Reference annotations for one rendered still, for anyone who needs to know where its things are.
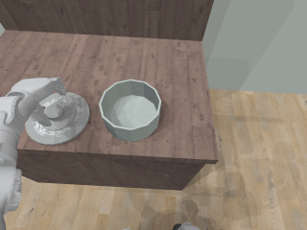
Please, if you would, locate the robot right shin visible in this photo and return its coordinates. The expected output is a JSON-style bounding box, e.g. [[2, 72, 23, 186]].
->
[[178, 222, 192, 229]]

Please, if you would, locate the lid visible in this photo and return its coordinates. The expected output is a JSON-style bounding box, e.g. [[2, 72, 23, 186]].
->
[[25, 92, 90, 146]]

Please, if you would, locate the pot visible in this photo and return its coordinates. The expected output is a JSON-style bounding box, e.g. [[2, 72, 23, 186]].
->
[[99, 79, 162, 142]]

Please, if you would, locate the knob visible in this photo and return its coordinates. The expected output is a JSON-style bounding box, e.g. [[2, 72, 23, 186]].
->
[[45, 103, 65, 122]]

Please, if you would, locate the robot left forearm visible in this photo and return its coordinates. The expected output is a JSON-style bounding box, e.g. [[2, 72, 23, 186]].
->
[[0, 89, 37, 168]]

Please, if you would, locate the left robot hand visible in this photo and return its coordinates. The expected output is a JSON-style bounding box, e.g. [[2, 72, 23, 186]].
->
[[11, 77, 67, 127]]

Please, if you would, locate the table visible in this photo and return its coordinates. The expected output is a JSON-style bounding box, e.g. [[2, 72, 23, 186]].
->
[[0, 0, 219, 191]]

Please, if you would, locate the robot left upper arm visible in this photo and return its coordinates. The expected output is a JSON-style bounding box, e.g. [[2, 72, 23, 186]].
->
[[0, 166, 22, 230]]

